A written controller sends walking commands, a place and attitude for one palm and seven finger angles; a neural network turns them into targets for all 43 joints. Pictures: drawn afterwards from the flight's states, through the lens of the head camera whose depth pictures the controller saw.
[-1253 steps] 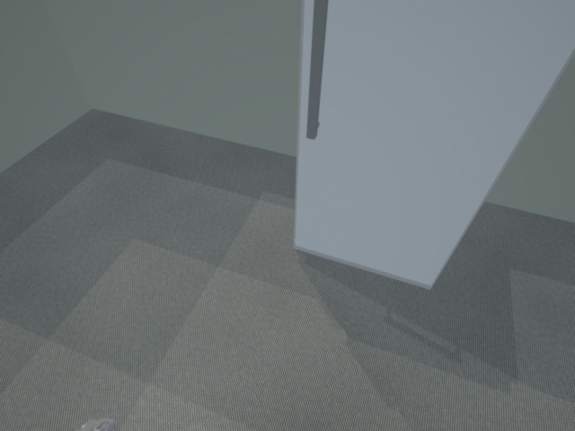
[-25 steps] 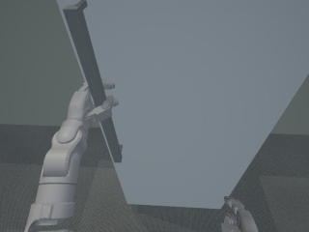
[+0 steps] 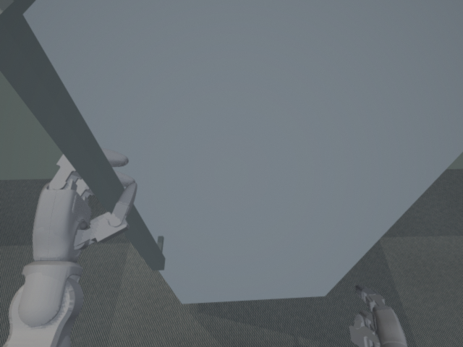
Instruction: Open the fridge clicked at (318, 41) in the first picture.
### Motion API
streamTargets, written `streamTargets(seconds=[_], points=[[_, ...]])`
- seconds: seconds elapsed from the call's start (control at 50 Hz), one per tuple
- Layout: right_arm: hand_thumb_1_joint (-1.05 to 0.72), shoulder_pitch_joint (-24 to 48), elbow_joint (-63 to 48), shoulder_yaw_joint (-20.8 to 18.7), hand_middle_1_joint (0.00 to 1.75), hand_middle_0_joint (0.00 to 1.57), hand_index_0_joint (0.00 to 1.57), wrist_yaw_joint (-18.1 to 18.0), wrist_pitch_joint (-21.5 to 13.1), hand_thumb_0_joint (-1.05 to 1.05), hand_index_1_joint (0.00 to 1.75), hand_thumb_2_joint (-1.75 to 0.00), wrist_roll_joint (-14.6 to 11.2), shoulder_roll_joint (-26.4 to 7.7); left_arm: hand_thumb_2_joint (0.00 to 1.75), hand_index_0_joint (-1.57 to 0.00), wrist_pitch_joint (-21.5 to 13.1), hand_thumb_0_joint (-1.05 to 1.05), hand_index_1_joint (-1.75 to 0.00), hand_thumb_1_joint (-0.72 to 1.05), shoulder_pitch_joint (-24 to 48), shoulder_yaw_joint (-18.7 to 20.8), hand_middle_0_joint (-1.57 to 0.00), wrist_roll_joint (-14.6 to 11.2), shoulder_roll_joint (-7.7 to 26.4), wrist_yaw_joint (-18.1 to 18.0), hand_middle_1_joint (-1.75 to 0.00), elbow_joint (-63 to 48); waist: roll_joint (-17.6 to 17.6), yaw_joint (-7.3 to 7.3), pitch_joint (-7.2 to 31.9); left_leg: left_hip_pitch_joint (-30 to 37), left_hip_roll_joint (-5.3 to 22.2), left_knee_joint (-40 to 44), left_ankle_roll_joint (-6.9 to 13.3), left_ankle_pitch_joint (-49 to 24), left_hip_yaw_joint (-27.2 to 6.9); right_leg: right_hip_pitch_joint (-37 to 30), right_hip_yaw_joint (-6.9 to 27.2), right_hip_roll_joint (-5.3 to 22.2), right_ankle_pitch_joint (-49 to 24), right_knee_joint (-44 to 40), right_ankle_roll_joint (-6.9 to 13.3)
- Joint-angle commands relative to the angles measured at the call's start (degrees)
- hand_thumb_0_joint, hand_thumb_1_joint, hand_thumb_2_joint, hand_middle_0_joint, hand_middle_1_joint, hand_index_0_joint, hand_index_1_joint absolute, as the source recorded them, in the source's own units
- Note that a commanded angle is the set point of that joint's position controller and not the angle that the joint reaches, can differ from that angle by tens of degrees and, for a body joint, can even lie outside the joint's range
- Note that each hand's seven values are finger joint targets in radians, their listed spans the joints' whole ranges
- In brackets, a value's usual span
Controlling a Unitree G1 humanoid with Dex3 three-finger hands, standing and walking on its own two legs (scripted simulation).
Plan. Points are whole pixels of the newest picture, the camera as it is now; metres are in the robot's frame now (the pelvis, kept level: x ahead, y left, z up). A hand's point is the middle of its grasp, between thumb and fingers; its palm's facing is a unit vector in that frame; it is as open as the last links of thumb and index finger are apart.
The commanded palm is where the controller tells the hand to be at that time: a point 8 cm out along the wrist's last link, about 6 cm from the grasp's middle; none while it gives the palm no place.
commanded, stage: walk backward, drawing the door open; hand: left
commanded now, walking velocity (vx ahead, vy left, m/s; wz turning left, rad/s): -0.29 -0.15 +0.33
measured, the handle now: (120, 188) +0.30 +0.18 +0.15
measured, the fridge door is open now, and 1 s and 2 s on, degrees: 2 1 29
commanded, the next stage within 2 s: none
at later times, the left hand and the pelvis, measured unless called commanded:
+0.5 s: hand (124, 205) +0.26 +0.16 +0.17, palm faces +0.35 -0.89 -0.29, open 6.7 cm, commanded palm +0.21 +0.20 +0.18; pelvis +0.04 -0.04 +0.01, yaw +11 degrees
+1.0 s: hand (123, 208) +0.26 +0.16 +0.17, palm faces +0.23 -0.95 -0.22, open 6.7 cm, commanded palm +0.21 +0.20 +0.18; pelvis -0.04 -0.02 +0.00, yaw +10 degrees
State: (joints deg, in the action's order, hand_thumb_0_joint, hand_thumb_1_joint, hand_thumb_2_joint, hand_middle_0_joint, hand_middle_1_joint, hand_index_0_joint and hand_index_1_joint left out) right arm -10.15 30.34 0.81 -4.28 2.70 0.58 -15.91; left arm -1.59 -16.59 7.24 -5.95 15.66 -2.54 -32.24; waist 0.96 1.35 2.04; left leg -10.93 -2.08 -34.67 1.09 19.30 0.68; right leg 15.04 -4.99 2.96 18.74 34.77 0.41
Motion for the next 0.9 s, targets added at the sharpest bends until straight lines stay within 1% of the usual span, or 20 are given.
streamTargets(seconds=[0.0, 0.02, 0.04, 0.06, 0.1, 0.12, 0.14, 0.16, 0.18, 0.22, 0.24, 0.28, 0.3, 0.36, 0.42, 0.54, 0.6, 0.76, 0.82, 0.88], points=[[-0.90, 3.44, -9.51, -3.53, 0.30, 0.20, 0.20, 2.28, -2.81, 0.00, 0.30, -0.90, 2.12, -2.01, 0.90, -0.45, -7.72, 0.00, -1.40, 0.90, 11.67, 3.06, -0.45, 3.50, 3.84, -3.12, -1.40, -17.43, 22.94, -4.64, 12.08, 42.85, 13.37, 7.30, 2.23, -104.16, -13.83, 32.60, -2.26, -9.53, 12.71, 31.84, -1.15], [-0.90, 2.60, -8.75, -4.14, 0.30, 0.20, 0.20, 2.92, -3.28, 0.00, 0.30, -0.90, 1.45, -2.22, 0.90, -0.45, -8.01, 0.00, -1.40, 0.90, 12.88, 4.53, -0.45, 3.94, 5.14, -4.02, -1.40, -18.38, 19.53, -4.74, 11.80, 45.89, 13.53, 1.65, 1.49, -103.47, -14.36, 37.09, -2.77, -9.60, 16.39, 30.25, -0.22], [-0.90, 2.24, -9.03, -4.11, 0.30, 0.20, 0.20, 3.51, -3.70, 0.00, 0.30, -0.90, 0.55, -1.86, 0.90, -0.45, -7.90, 0.00, -1.40, 0.90, 10.13, 5.27, -0.45, 4.31, 5.07, -4.40, -1.40, -17.56, 12.05, -3.09, 12.23, 43.78, 11.66, -1.56, 1.12, -95.46, -11.23, 34.79, -4.09, -10.36, 13.55, 22.61, 0.66], [-0.90, 3.10, -9.83, -3.65, 0.30, 0.20, 0.20, 3.23, -3.96, 0.00, 0.30, -0.90, -0.02, -0.77, 0.90, -0.45, -7.11, 0.00, -1.40, 0.90, 8.15, 3.79, -0.45, 3.86, 3.73, -4.16, -1.40, -16.56, 6.19, -2.59, 11.16, 36.05, 10.08, -2.69, -0.22, -89.44, -10.10, 26.57, -4.14, -9.41, 8.03, 9.87, 0.84], [-0.90, 3.53, -9.80, -2.71, 0.30, 0.20, 0.20, 2.35, -5.41, 0.00, 0.30, -0.90, -0.24, 0.49, 0.90, -0.45, -6.61, 0.00, -1.40, 0.90, 9.48, 3.83, -0.45, 2.69, 5.02, -3.57, -1.40, -19.68, 6.51, -2.67, 10.25, 21.23, 7.79, -6.16, -4.21, -81.38, -9.67, 3.45, -3.72, -8.30, -14.20, -11.49, 2.41], [-0.90, 5.32, -10.07, -2.22, 0.30, 0.20, 0.20, 1.67, -5.69, 0.00, 0.30, -0.90, -0.43, -0.10, 0.90, -0.45, -7.01, 0.00, -1.40, 0.90, 9.34, 6.15, -0.45, 2.96, 8.35, -3.35, -1.40, -21.90, 6.51, -1.12, 10.27, 7.73, 5.62, -11.35, -4.66, -62.34, -8.36, -11.79, 0.38, -4.51, -32.73, -15.86, 3.98], [-0.90, 8.09, -12.21, -1.75, 0.30, 0.20, 0.20, 0.33, -6.21, 0.00, 0.30, -0.90, -0.93, -0.77, 0.90, -0.45, -7.02, 0.00, -1.40, 0.90, 7.64, 7.89, -0.45, 2.76, 9.99, -3.89, -1.40, -22.07, 1.73, 0.39, 11.78, -9.06, 1.56, -21.66, -3.84, -23.82, -5.28, -26.48, 9.26, 7.14, -62.09, -10.47, 7.42], [-0.90, 8.27, -14.11, -1.20, 0.30, 0.20, 0.20, -0.77, -7.88, 0.00, 0.30, -0.90, -0.04, 0.21, 0.90, -0.45, -7.37, 0.00, -1.40, 0.90, 3.03, 9.10, -0.45, 2.33, 9.66, -4.00, -1.40, -17.48, -6.61, 1.74, 11.23, -14.84, -2.01, -30.00, -1.49, 12.97, -4.69, -21.93, 16.64, 18.10, -76.23, -8.03, 9.64], [-0.90, 5.47, -13.56, -0.07, 0.30, 0.20, 0.20, -1.02, -8.40, 0.00, 0.30, -0.90, 0.34, 1.93, 0.90, -0.45, -6.59, 0.00, -1.40, 0.90, -0.76, 8.08, -0.45, 2.09, 6.60, -3.90, -1.40, -11.87, -9.49, 2.49, 5.14, -16.58, -1.54, -30.78, -0.35, 14.72, -5.55, -16.29, 14.47, 18.00, -74.22, -8.20, 7.95], [-0.90, 3.40, -10.65, -0.75, 0.30, 0.20, 0.20, 0.22, -7.68, 0.00, 0.30, -0.90, 0.58, 1.03, 0.90, -0.45, -8.34, 0.00, -1.40, 0.90, 3.97, 6.16, -0.45, 3.37, 5.28, -3.98, -1.40, -12.60, -14.28, 0.39, 9.87, -19.18, -0.18, -38.67, -1.61, 12.73, -5.61, -17.52, 16.44, 17.66, -69.98, -6.48, 8.00], [-0.90, 3.24, -9.69, -0.43, 0.30, 0.20, 0.20, 0.62, -6.64, 0.00, 0.30, -0.90, 0.80, 1.22, 0.90, -0.45, -9.04, 0.00, -1.40, 0.90, 5.34, 5.66, -0.45, 4.10, 4.57, -4.26, -1.40, -13.93, -10.67, -1.36, 12.16, -16.18, 0.70, -39.26, -2.14, 10.02, -5.03, -14.63, 13.73, 16.38, -62.05, -7.74, 7.14], [-0.90, 5.08, -8.88, -0.12, 0.30, 0.20, 0.20, 0.74, -4.89, 0.00, 0.30, -0.90, 1.14, 2.00, 0.90, -0.45, -9.69, 0.00, -1.40, 0.90, 5.75, 5.80, -0.45, 4.96, 4.73, -4.82, -1.40, -14.41, -6.75, -2.24, 11.95, -13.64, 0.90, -35.38, -2.76, 5.84, -2.17, -9.57, 8.67, 13.67, -52.38, -11.17, 4.21], [-0.90, 5.31, -8.64, -0.23, 0.30, 0.20, 0.20, 0.91, -4.52, 0.00, 0.30, -0.90, 1.16, 1.97, 0.90, -0.45, -9.89, 0.00, -1.40, 0.90, 6.51, 6.39, -0.45, 4.96, 5.33, -4.99, -1.40, -15.17, -7.68, -2.08, 12.33, -12.30, 0.53, -33.93, -2.83, 4.40, -1.30, -7.17, 7.76, 13.17, -45.21, -13.61, 0.45], [-0.90, 7.24, -8.39, -0.16, 0.30, 0.20, 0.20, 0.54, -3.93, 0.00, 0.30, -0.90, 1.22, 2.26, 0.90, -0.45, -9.50, 0.00, -1.40, 0.90, 6.61, 6.26, -0.45, 4.87, 5.45, -5.44, -1.40, -15.48, -8.93, -1.49, 9.06, -11.59, 0.17, -27.52, -2.40, 2.86, 0.81, -3.06, 7.00, 11.98, -34.05, -17.99, 1.00], [-0.90, 7.59, -7.93, -0.52, 0.30, 0.20, 0.20, 0.28, -3.69, 0.00, 0.30, -0.90, 1.38, 1.55, 0.90, -0.45, -9.48, 0.00, -1.40, 0.90, 7.05, 7.68, -0.45, 5.20, 7.57, -6.52, -1.40, -16.46, -7.86, -0.78, 9.90, -12.30, 0.17, -19.88, -2.17, 3.49, 1.43, -6.95, 7.30, 12.60, -33.73, -18.86, 1.09], [-0.90, 5.92, -9.54, -0.26, 0.30, 0.20, 0.20, 0.17, -3.20, 0.00, 0.30, -0.90, 0.74, 1.46, 0.90, -0.45, -9.83, 0.00, -1.40, 0.90, 7.96, 6.89, -0.45, 5.16, 7.53, -8.15, -1.40, -16.36, -4.87, -0.45, 16.16, -13.67, 1.29, -6.69, -1.51, 3.26, -0.26, -20.43, 9.68, 15.22, -50.55, -14.12, 2.15], [-0.90, 4.36, -9.91, -0.55, 0.30, 0.20, 0.20, 0.11, -2.73, 0.00, 0.30, -0.90, 0.36, 0.66, 0.90, -0.45, -10.58, 0.00, -1.40, 0.90, 9.31, 6.86, -0.45, 4.82, 8.47, -8.41, -1.40, -15.97, -4.61, -1.05, 18.39, -12.51, 1.73, -0.31, -1.28, 1.00, -1.80, -23.44, 9.66, 14.96, -55.58, -12.20, 0.14], [-0.90, 3.80, -10.48, -2.03, 0.30, 0.20, 0.20, 0.35, -2.78, 0.00, 0.30, -0.90, -0.92, -1.70, 0.90, -0.45, -12.62, 0.00, -1.40, 0.90, 21.58, 3.04, -0.45, 3.33, 8.96, -7.26, -1.40, -11.90, -0.03, -2.32, 21.12, -6.73, 6.40, 6.68, 0.54, -19.31, -6.38, -23.07, 6.38, 8.49, -49.41, -9.22, -3.17], [-0.90, 4.81, -9.73, -1.39, 0.30, 0.20, 0.20, 0.03, -3.11, 0.00, 0.30, -0.90, -0.72, -1.92, 0.90, -0.45, -12.38, 0.00, -1.40, 0.90, 25.71, 1.83, -0.45, 2.73, 8.98, -6.64, -1.40, -9.33, 3.51, -2.11, 19.06, -8.59, 8.79, 10.97, 1.36, -25.43, -10.91, -20.55, 5.67, 4.73, -35.98, -8.78, -0.72], [-0.90, 6.36, -9.81, -0.69, 0.30, 0.20, 0.20, -0.02, -3.84, 0.00, 0.30, -0.90, -0.70, -1.46, 0.90, -0.45, -12.21, 0.00, -1.40, 0.90, 31.00, 0.38, -0.45, 2.65, 7.16, -5.94, -1.40, -6.25, 4.93, -1.75, 15.84, -16.27, 11.58, 14.63, 2.76, -24.52, -13.06, -21.33, 6.81, 1.09, -24.01, -4.75, -1.59]])
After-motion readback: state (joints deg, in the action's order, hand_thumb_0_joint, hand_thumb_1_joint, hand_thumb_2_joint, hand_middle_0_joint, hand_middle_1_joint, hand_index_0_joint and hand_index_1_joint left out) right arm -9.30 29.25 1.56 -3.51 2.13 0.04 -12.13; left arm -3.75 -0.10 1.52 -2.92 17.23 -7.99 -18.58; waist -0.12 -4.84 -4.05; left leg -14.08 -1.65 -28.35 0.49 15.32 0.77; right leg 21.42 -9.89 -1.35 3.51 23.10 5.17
